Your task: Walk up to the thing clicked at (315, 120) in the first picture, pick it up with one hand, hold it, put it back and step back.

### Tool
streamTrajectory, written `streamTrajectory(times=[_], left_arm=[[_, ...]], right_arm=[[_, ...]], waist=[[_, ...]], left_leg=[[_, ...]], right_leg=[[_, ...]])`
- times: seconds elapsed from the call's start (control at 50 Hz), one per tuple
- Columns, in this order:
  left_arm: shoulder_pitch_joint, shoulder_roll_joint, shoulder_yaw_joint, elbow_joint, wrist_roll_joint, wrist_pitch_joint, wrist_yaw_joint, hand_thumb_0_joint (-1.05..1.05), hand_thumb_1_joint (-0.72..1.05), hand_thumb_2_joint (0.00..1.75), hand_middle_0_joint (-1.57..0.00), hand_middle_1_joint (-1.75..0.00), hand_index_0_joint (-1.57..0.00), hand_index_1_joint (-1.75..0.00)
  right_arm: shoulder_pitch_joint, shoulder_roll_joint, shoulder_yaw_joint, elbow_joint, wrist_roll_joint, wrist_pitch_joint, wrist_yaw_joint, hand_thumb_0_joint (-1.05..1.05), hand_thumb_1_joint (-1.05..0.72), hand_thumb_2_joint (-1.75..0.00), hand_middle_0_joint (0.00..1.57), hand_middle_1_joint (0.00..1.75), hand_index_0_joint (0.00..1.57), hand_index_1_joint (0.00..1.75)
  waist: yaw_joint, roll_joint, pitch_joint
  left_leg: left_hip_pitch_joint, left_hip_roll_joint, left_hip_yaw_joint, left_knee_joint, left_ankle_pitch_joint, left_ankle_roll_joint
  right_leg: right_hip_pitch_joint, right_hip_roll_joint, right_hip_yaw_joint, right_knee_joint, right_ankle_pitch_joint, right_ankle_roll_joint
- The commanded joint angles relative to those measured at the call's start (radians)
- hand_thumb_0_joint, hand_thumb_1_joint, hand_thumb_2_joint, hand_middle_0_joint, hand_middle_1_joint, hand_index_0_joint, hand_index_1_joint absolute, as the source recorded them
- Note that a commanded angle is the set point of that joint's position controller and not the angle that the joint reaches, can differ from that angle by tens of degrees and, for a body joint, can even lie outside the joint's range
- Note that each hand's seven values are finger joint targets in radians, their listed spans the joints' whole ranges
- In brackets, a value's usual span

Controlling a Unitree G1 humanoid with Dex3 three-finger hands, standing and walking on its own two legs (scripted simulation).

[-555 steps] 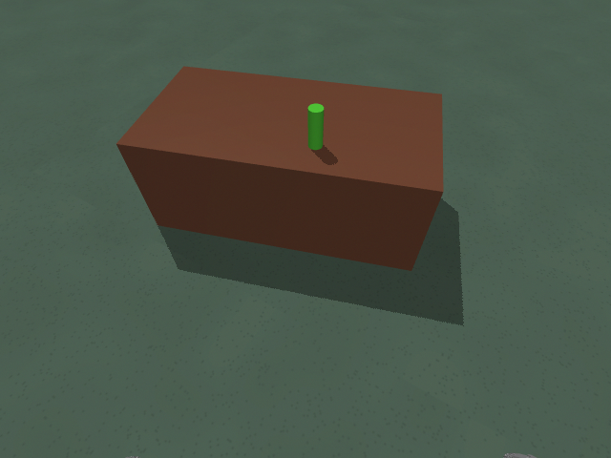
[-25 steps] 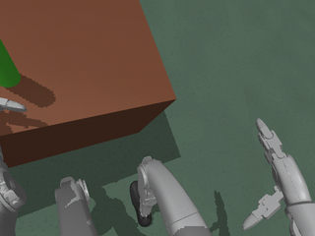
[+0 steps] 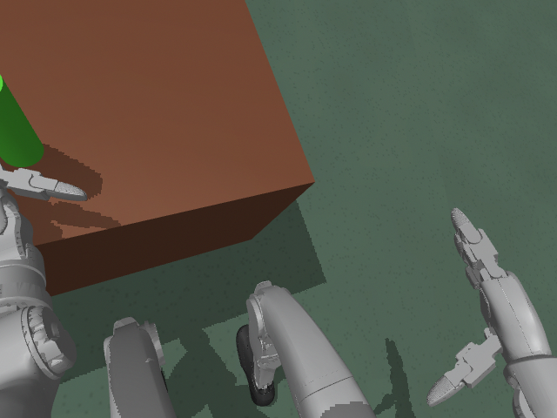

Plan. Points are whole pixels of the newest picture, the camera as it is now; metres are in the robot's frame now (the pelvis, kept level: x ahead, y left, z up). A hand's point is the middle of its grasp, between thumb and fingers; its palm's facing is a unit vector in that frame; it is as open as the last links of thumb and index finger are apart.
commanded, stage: close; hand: left
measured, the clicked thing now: (1, 122) +0.53 +0.23 -0.04
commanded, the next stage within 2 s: settle in 0.76 s
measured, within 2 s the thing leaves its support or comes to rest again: leaves its support in 1.12 s
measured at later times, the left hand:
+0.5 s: hand (17, 130) +0.52 +0.21 -0.05, palm faces +0.23 -0.97 +0.02, open 11.6 cm
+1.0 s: hand (15, 133) +0.52 +0.22 -0.05, palm faces +0.22 -0.98 +0.01, open 6.8 cm
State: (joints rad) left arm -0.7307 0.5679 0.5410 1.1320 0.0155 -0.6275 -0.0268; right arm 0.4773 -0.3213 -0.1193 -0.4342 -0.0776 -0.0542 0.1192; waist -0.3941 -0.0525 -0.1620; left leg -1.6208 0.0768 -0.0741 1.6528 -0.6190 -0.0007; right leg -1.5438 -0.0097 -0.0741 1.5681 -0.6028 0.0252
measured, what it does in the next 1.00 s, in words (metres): stands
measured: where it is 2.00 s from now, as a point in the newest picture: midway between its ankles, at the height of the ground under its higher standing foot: (210, 397)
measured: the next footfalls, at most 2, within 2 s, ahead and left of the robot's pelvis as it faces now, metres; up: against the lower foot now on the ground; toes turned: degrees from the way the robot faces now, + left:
none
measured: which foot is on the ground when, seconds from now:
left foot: down 0.00-1.00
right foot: down 0.00-1.00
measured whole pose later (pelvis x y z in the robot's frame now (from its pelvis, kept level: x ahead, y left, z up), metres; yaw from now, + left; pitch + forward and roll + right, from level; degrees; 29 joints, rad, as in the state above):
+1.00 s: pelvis +0.00 +0.00 +0.00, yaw +0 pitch +33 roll -7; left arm -0.76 0.61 0.54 1.16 0.02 -0.62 -0.02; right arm 0.50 -0.32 -0.09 -0.49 -0.07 -0.03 0.13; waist -0.41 -0.05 -0.15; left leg -1.61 0.07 -0.07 1.63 -0.61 0.00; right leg -1.53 -0.01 -0.07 1.55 -0.59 0.03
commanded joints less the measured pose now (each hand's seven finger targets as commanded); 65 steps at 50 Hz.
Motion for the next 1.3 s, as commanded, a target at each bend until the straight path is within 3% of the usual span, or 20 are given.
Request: streamTrajectory(times=[0.0,0.06,0.08,0.14,0.3,0.36,0.42,0.46,0.5,0.54,0.62,0.7,0.74,0.8,0.86,0.98,1.08,1.1,1.18,1.28], left_arm=[[-0.374,0.247,0.019,-0.212,0.012,-0.083,0.028,0.0,-0.56,0.04,-0.39,-0.22,-0.41,-0.2],[-0.4,0.236,-0.003,-0.204,0.012,-0.078,0.015,0.0,-0.56,0.06,-0.5,-0.28,-0.51,-0.27],[-0.357,0.189,-0.031,-0.118,0.008,-0.063,0.003,0.0,-0.57,0.06,-0.52,-0.3,-0.53,-0.28],[-0.369,0.26,0.005,-0.122,0.009,-0.061,0.004,0.0,-0.54,0.09,-0.56,-0.33,-0.58,-0.31],[-0.395,0.264,0.02,-0.167,0.001,-0.063,-0.002,0.0,-0.35,0.33,-0.78,-0.59,-0.8,-0.57],[-0.345,0.205,-0.01,-0.133,0.006,-0.049,-0.004,0.0,-0.29,0.4,-0.86,-0.66,-0.87,-0.65],[-0.372,0.257,0.018,-0.177,0.002,-0.055,0.009,0.0,-0.21,0.49,-0.94,-0.75,-0.95,-0.74],[-0.356,0.209,-0.013,-0.121,0.01,-0.055,0.011,0.0,-0.15,0.56,-1.0,-0.82,-1.02,-0.81],[-0.339,0.214,-0.008,-0.081,0.011,-0.06,0.014,0.0,-0.09,0.61,-1.05,-0.87,-1.07,-0.86],[-0.355,0.253,0.009,-0.1,0.01,-0.074,0.018,0.0,-0.01,0.66,-1.11,-0.93,-1.12,-0.91],[-0.352,0.245,0.004,-0.065,0.007,-0.087,0.004,0.0,0.07,0.78,-1.23,-1.06,-1.25,-1.04],[-0.329,0.273,0.019,-0.081,0.004,-0.079,-0.018,0.0,0.21,0.97,-1.36,-1.22,-1.37,-1.21],[-0.337,0.231,0.009,-0.097,-0.009,-0.069,-0.021,0.0,0.24,1.08,-1.41,-1.31,-1.42,-1.3],[-0.328,0.193,-0.015,-0.116,-0.002,-0.06,-0.02,0.0,0.33,1.16,-1.45,-1.36,-1.45,-1.37],[-0.305,0.253,0.023,-0.149,0.001,-0.06,-0.005,0.0,0.44,1.29,-1.39,-1.42,-1.4,-1.43],[-0.362,0.25,0.007,-0.188,0.013,-0.056,0.018,0.0,0.55,1.39,-1.42,-1.49,-1.43,-1.5],[-0.398,0.234,-0.005,-0.232,0.005,-0.049,0.024,0.0,0.43,1.34,-1.46,-1.51,-1.48,-1.52],[-0.431,0.267,0.007,-0.279,0.008,-0.054,0.028,0.0,0.43,1.35,-1.46,-1.52,-1.48,-1.52],[-0.416,0.215,-0.024,-0.231,0.008,-0.036,0.027,0.0,0.42,1.36,-1.45,-1.52,-1.46,-1.52],[-0.412,0.222,-0.022,-0.228,0.0,-0.024,0.027,0.0,0.44,1.36,-1.45,-1.52,-1.46,-1.52]], right_arm=[[0.063,-0.161,-0.145,-0.188,0.009,-0.039,-0.027,0.0,0.52,-0.05,0.05,0.05,0.05,0.05],[0.074,-0.158,-0.142,-0.162,0.006,-0.039,-0.03,0.0,0.51,-0.05,0.05,0.05,0.05,0.05],[0.063,-0.169,-0.144,-0.18,0.009,-0.04,-0.032,0.0,0.5,-0.05,0.05,0.05,0.05,0.05],[0.053,-0.191,-0.148,-0.197,0.014,-0.035,-0.034,0.0,0.5,-0.05,0.05,0.05,0.05,0.05],[0.067,-0.189,-0.152,-0.217,0.015,-0.029,-0.025,0.0,0.5,-0.05,0.05,0.05,0.05,0.05],[0.068,-0.184,-0.152,-0.228,0.018,-0.033,-0.023,0.0,0.5,-0.05,0.05,0.05,0.05,0.05],[0.068,-0.19,-0.148,-0.209,0.017,-0.025,-0.029,0.0,0.5,-0.05,0.05,0.05,0.05,0.05],[0.076,-0.173,-0.147,-0.201,0.015,-0.027,-0.026,0.0,0.51,-0.05,0.05,0.05,0.05,0.05],[0.066,-0.174,-0.137,-0.197,0.016,-0.028,-0.027,0.0,0.51,-0.05,0.05,0.05,0.05,0.05],[0.049,-0.183,-0.135,-0.225,0.018,-0.032,-0.029,0.0,0.51,-0.05,0.05,0.05,0.05,0.05],[0.079,-0.178,-0.143,-0.217,0.019,-0.037,-0.025,0.0,0.51,-0.05,0.05,0.05,0.05,0.05],[0.099,-0.186,-0.149,-0.236,0.024,-0.039,-0.019,0.0,0.51,-0.05,0.05,0.05,0.05,0.05],[0.105,-0.171,-0.135,-0.205,0.024,-0.037,-0.015,0.0,0.52,-0.05,0.05,0.05,0.05,0.05],[0.1,-0.168,-0.13,-0.229,0.021,-0.043,-0.012,0.0,0.52,-0.05,0.05,0.05,0.05,0.05],[0.096,-0.173,-0.128,-0.221,0.024,-0.036,-0.014,0.0,0.54,-0.05,0.05,0.05,0.05,0.05],[0.085,-0.17,-0.125,-0.211,0.02,-0.024,-0.023,0.0,0.54,-0.05,0.05,0.05,0.05,0.05],[0.072,-0.164,-0.118,-0.189,0.018,-0.015,-0.028,0.0,0.54,-0.05,0.05,0.05,0.05,0.05],[0.071,-0.173,-0.132,-0.183,0.017,-0.013,-0.032,0.0,0.54,-0.05,0.05,0.05,0.05,0.05],[0.074,-0.151,-0.111,-0.14,0.014,-0.004,-0.034,0.0,0.54,-0.05,0.05,0.05,0.05,0.05],[0.06,-0.15,-0.104,-0.122,0.013,0.006,-0.039,0.0,0.55,-0.05,0.05,0.05,0.05,0.05]], waist=[[0.025,0.417,-0.563],[0.009,0.41,-0.559],[-0.003,0.384,-0.542],[0.008,0.389,-0.544],[0.016,0.434,-0.61],[0.011,0.409,-0.578],[0.025,0.429,-0.575],[0.006,0.403,-0.53],[0.0,0.366,-0.478],[0.005,0.363,-0.493],[-0.019,0.376,-0.497],[0.003,0.401,-0.554],[0.006,0.407,-0.533],[0.0,0.415,-0.547],[0.026,0.412,-0.544],[0.024,0.426,-0.56],[0.038,0.444,-0.581],[0.037,0.47,-0.593],[0.036,0.453,-0.561],[0.044,0.42,-0.569]], left_leg=[[0.554,-0.041,-0.011,-0.207,0.298,0.0],[0.532,-0.041,-0.005,-0.197,0.277,0.004],[0.536,-0.039,-0.007,-0.196,0.289,0.006],[0.554,-0.035,-0.017,-0.202,0.32,0.0],[0.623,-0.034,-0.021,-0.211,0.373,-0.007],[0.611,-0.037,-0.015,-0.213,0.365,-0.004],[0.621,-0.035,-0.018,-0.23,0.372,-0.009],[0.575,-0.038,-0.01,-0.218,0.322,-0.001],[0.527,-0.04,-0.009,-0.221,0.292,0.002],[0.529,-0.039,-0.013,-0.226,0.283,0.001],[0.524,-0.041,-0.01,-0.207,0.297,0.005],[0.559,-0.043,-0.01,-0.209,0.345,0.001],[0.567,-0.041,-0.012,-0.215,0.339,-0.003],[0.591,-0.039,-0.013,-0.216,0.341,-0.004],[0.57,-0.042,-0.01,-0.22,0.34,-0.003],[0.599,-0.038,-0.014,-0.24,0.318,-0.007],[0.658,-0.034,-0.025,-0.268,0.313,-0.012],[0.681,-0.031,-0.026,-0.271,0.334,-0.017],[0.681,-0.034,-0.018,-0.282,0.341,-0.014],[0.671,-0.038,-0.003,-0.282,0.381,-0.004]], right_leg=[[0.239,0.049,0.019,-0.158,0.262,-0.056],[0.25,0.045,0.036,-0.17,0.263,-0.049],[0.235,0.048,0.031,-0.175,0.271,-0.049],[0.208,0.051,0.01,-0.157,0.284,-0.054],[0.234,0.053,0.003,-0.153,0.309,-0.057],[0.246,0.053,0.005,-0.171,0.308,-0.055],[0.244,0.052,0.002,-0.172,0.309,-0.056],[0.238,0.052,0.011,-0.18,0.285,-0.053],[0.234,0.052,0.011,-0.187,0.269,-0.051],[0.238,0.051,0.009,-0.183,0.264,-0.05],[0.235,0.05,0.019,-0.18,0.279,-0.049],[0.268,0.05,0.017,-0.173,0.312,-0.051],[0.236,0.051,0.008,-0.172,0.301,-0.054],[0.225,0.053,0.003,-0.175,0.294,-0.056],[0.246,0.05,0.004,-0.172,0.292,-0.056],[0.242,0.05,0.005,-0.179,0.274,-0.057],[0.244,0.049,0.002,-0.19,0.267,-0.057],[0.241,0.05,0.003,-0.185,0.274,-0.059],[0.259,0.049,0.006,-0.209,0.283,-0.057],[0.319,0.049,0.011,-0.235,0.324,-0.054]])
